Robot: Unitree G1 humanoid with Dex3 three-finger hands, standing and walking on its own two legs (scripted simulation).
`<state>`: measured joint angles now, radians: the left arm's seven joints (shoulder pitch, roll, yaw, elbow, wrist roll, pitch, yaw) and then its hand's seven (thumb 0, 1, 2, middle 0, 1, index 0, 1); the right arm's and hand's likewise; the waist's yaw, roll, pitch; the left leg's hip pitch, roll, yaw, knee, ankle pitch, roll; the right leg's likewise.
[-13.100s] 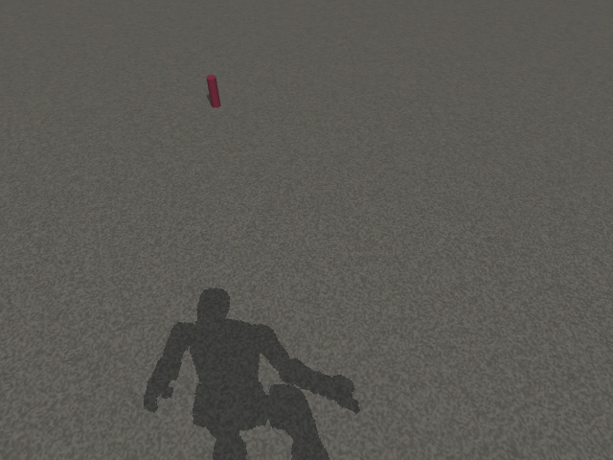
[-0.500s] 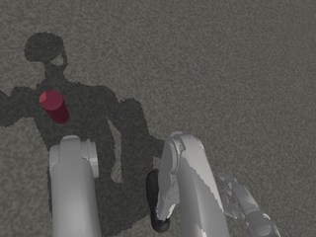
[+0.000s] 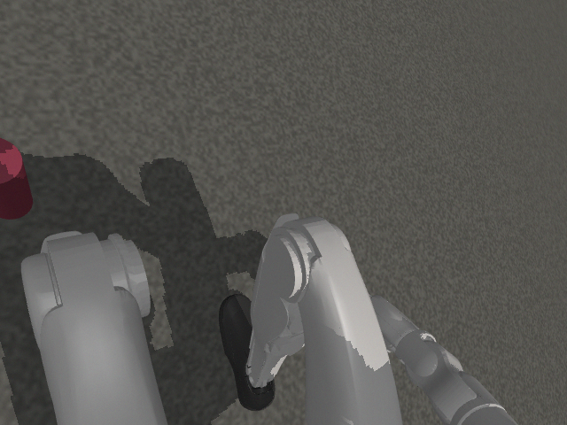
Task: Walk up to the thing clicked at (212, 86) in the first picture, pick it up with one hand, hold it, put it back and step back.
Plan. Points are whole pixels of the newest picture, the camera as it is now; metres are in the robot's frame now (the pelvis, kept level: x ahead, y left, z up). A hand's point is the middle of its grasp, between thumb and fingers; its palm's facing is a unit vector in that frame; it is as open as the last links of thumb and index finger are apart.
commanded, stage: close in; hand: left
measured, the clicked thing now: (2, 184) +0.41 +0.26 -0.19
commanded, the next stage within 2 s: close in 0.66 s
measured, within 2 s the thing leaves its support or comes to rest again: leaves its support in 1.66 s
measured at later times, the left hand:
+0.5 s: hand out of the picture +0.39 +0.26 -0.17, palm faces +0.16 -0.99 +0.04, open 16.4 cm
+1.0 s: hand (6, 184) +0.41 +0.26 -0.18, palm faces +0.22 -0.98 +0.02, open 13.5 cm
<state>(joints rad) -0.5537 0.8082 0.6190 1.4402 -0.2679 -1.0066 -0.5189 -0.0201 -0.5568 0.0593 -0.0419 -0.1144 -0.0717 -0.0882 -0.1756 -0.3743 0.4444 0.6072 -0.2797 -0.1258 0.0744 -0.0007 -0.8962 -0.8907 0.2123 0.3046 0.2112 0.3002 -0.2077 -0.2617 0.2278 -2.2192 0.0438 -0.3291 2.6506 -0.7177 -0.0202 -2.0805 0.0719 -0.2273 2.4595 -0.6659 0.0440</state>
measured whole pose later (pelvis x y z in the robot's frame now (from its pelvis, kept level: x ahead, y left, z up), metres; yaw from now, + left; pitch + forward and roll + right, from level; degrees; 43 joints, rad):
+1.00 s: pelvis -0.01 +0.01 +0.00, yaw -3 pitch +10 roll -18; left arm -0.59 0.80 0.41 1.44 -0.13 -1.14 -0.08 -0.02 -0.16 0.38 -0.35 -0.35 -0.34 -0.36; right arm -0.20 -0.37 0.54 0.56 -0.36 -0.03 0.14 0.00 -0.88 -0.89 0.21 0.30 0.21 0.30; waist -0.24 -0.29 0.31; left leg -2.20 0.04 -0.41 2.68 -0.71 0.00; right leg -2.03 0.10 -0.28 2.42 -0.63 0.07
